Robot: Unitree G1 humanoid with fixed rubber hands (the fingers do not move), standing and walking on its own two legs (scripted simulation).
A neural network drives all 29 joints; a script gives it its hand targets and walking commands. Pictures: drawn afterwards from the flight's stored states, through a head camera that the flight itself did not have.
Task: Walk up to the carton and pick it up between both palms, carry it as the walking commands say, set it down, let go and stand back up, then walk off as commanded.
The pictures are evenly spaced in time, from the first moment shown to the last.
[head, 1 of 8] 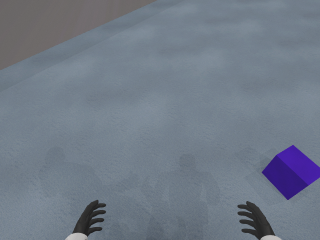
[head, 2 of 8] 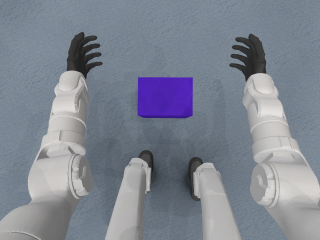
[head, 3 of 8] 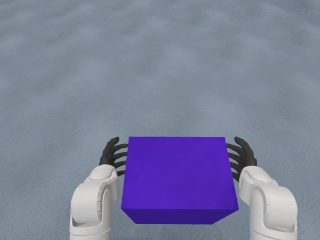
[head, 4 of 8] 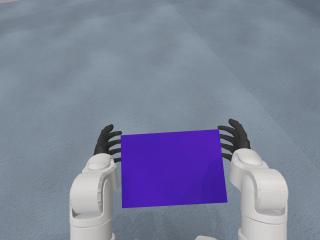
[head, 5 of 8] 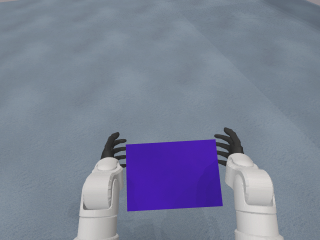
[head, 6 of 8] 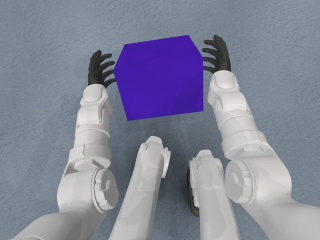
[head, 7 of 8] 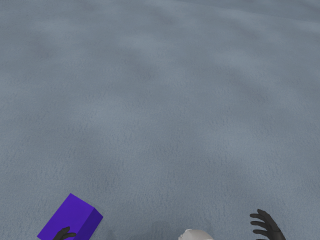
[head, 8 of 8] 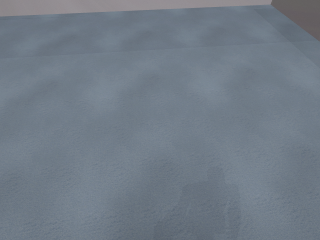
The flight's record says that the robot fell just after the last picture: no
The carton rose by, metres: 0.69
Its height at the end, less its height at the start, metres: +0.00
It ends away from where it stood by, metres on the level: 1.83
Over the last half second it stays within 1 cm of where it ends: yes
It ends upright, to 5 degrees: yes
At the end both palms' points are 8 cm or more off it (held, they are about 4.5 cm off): yes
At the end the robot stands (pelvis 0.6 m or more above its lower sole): yes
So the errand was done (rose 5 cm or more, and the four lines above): yes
